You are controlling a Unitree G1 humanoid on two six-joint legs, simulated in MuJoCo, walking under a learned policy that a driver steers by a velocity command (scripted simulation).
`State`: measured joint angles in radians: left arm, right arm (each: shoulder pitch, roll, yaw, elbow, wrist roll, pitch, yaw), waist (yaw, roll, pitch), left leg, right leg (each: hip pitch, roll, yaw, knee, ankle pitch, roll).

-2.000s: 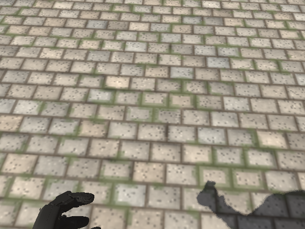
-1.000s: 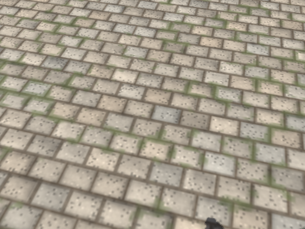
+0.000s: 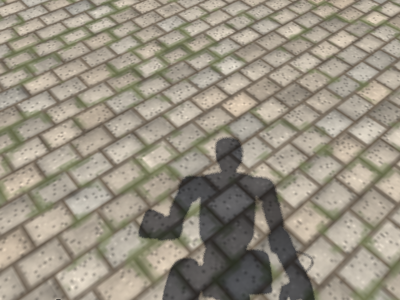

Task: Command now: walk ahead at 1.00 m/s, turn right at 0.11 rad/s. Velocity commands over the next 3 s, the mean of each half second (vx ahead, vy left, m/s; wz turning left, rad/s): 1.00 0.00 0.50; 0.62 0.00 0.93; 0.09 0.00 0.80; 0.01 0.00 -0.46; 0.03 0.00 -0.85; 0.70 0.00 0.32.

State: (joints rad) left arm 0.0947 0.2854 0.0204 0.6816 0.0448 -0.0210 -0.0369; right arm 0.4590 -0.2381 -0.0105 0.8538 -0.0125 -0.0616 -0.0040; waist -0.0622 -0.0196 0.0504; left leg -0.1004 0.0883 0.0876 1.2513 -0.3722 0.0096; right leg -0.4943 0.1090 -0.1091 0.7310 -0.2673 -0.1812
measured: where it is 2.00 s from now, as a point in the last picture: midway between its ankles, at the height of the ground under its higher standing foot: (129, 176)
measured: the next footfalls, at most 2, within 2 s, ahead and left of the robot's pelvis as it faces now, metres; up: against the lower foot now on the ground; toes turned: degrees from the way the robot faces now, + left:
left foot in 0.38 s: +0.55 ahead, +0.13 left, +0.00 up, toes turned +16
right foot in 0.78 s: +0.99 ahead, +0.11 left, +0.00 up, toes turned +39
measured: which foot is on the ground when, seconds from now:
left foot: up 0.00-0.36, down 0.38-0.78, up 0.80-1.00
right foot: down 0.00-0.38, up 0.40-0.76, down 0.78-1.00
